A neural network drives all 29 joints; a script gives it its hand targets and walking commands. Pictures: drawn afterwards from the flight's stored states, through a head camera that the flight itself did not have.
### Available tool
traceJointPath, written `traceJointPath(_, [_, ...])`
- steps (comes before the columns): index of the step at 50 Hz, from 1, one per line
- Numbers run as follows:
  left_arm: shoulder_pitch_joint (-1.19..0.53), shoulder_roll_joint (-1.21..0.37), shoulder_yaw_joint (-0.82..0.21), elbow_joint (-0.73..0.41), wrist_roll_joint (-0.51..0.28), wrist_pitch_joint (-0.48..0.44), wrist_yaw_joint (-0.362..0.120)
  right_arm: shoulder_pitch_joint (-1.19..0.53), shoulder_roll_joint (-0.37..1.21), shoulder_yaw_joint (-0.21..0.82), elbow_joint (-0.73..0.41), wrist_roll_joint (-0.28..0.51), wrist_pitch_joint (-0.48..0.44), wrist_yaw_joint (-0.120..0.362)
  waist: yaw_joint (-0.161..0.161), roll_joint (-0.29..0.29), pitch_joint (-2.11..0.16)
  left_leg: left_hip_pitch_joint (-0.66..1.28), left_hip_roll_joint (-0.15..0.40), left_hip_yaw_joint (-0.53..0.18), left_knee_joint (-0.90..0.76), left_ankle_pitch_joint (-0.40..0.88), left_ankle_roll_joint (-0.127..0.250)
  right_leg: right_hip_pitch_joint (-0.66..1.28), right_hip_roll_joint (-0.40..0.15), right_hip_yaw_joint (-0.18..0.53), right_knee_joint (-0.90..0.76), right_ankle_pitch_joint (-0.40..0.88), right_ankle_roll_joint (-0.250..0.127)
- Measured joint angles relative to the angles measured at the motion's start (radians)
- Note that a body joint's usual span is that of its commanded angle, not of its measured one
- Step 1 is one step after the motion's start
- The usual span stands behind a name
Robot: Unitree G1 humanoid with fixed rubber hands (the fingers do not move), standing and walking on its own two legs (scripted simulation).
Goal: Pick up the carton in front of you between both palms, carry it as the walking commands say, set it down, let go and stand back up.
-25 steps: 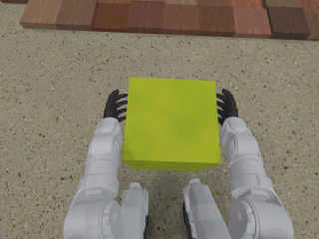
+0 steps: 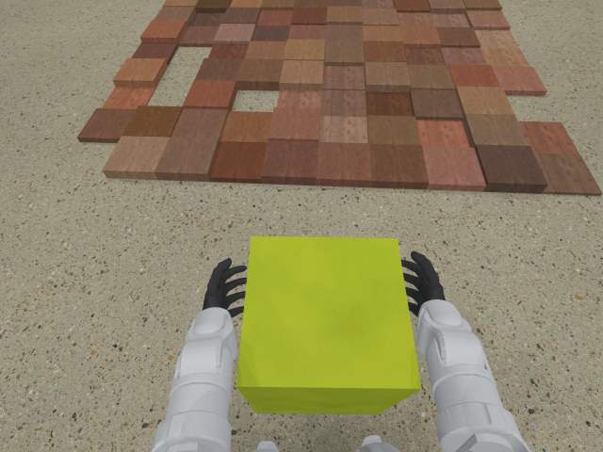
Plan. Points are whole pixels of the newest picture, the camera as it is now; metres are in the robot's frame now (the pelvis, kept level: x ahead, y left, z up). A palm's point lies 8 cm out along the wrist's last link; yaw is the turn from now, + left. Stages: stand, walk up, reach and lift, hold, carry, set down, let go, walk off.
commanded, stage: reach and lift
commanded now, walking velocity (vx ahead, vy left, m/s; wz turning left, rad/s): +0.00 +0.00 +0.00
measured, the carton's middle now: (320, 333) +0.33 -0.01 -0.09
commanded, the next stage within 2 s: hold in 1.36 s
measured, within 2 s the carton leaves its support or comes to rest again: neither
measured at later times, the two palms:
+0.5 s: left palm (189, 302) +0.30 +0.15 +0.09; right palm (454, 284) +0.31 -0.16 +0.09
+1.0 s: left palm (187, 290) +0.31 +0.15 +0.10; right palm (454, 273) +0.31 -0.15 +0.10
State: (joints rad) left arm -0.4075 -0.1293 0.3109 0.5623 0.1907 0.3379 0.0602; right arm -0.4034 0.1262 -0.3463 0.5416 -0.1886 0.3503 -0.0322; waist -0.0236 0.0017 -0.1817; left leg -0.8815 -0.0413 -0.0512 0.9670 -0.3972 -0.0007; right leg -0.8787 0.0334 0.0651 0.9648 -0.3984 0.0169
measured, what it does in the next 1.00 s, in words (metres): rises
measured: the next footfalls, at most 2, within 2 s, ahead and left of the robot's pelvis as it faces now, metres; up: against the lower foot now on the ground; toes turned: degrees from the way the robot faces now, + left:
none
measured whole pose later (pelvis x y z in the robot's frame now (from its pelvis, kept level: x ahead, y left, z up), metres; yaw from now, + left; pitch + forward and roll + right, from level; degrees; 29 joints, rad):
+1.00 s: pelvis +0.02 +0.00 +0.07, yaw +0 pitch -5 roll +0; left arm -0.30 -0.16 0.27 0.33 0.30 0.63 -0.01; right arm -0.31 0.17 -0.29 0.34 -0.30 0.63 0.02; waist 0.00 0.00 0.03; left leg -0.13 -0.02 -0.07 0.42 -0.21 0.00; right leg -0.13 0.02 0.07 0.42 -0.21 0.00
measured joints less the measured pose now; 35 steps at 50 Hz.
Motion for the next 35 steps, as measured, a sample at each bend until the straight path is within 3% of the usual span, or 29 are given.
traceJointPath(19, [0.133,-0.025,-0.037,-0.173,0.053,0.222,-0.037,0.114,0.032,0.062,-0.15,-0.065,0.216,0.023,0.017,-0.001,0.119,0.624,0.014,-0.015,-0.443,0.147,-0.002,0.623,-0.011,-0.002,-0.439,0.144,-0.012])
traceJointPath(25, [0.088,-0.037,0.006,-0.144,0.107,0.259,-0.062,0.068,0.045,0.018,-0.12,-0.117,0.252,0.042,0.018,-0.001,0.165,0.681,0.017,-0.018,-0.469,0.165,-0.003,0.681,-0.01,-0.004,-0.466,0.162,-0.015])
traceJointPath(35, [0.055,-0.041,0.021,-0.167,0.118,0.26,-0.074,0.04,0.051,0.004,-0.147,-0.121,0.249,0.048,0.02,-0.003,0.215,0.688,0.018,-0.018,-0.478,0.178,-0.005,0.687,-0.01,-0.003,-0.474,0.175,-0.014])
